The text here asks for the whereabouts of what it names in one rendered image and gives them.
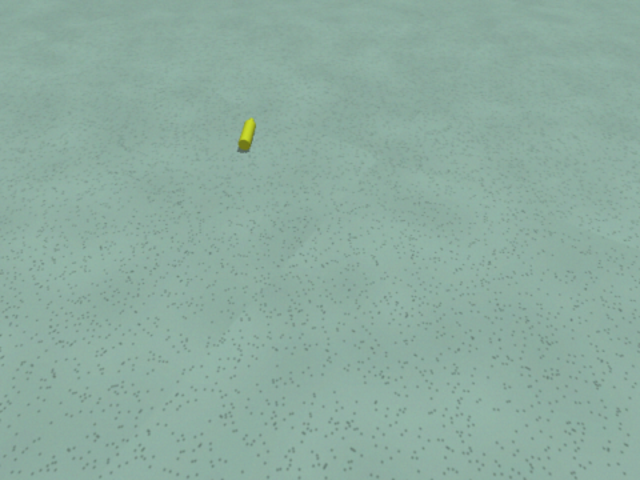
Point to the bottle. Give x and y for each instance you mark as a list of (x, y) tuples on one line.
[(247, 134)]

